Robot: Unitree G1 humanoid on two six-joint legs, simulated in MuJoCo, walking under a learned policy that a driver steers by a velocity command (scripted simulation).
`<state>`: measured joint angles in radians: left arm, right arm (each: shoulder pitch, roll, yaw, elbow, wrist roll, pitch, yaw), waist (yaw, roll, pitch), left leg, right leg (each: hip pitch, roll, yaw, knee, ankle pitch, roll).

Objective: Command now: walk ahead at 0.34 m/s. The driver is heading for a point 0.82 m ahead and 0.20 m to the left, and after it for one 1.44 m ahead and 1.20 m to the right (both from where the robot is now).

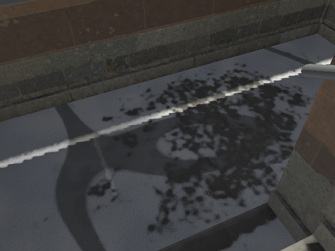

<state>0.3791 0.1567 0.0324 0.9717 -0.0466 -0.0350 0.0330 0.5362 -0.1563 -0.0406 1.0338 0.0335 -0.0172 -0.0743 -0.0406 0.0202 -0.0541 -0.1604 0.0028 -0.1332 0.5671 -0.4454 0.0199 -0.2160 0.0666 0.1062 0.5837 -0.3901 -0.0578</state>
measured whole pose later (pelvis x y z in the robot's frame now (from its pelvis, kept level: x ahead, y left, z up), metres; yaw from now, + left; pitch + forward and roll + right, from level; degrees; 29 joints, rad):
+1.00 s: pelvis +0.51 +0.07 -0.34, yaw +1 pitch +2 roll +1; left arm 0.12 0.19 0.03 0.85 0.00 -0.09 -0.07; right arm 0.51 -0.17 -0.02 1.09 0.04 -0.07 -0.01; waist -0.05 -0.01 -0.01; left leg -0.36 -0.10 -0.12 1.78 -0.74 0.05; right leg -0.39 0.02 -0.02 0.56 -0.23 -0.05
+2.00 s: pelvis +0.87 +0.12 -0.51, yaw -14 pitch +3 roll +1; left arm 0.11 0.25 0.07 0.65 0.01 0.01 -0.01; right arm 0.17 -0.29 -0.08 0.79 -0.01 0.04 -0.04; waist -0.02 0.04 0.00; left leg -0.48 0.06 0.06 1.11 -0.55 -0.07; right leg -0.42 0.04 -0.02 0.65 -0.29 -0.08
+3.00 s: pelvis +0.91 +0.18 -0.50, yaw -51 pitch +2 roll +0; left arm 0.15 0.26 0.08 0.62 -0.03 0.05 -0.02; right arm 0.20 -0.29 -0.08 0.74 0.01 0.02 -0.03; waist -0.04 -0.01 0.08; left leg -0.16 0.05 0.20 0.42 -0.29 0.02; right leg -0.42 -0.04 -0.01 0.73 -0.36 0.06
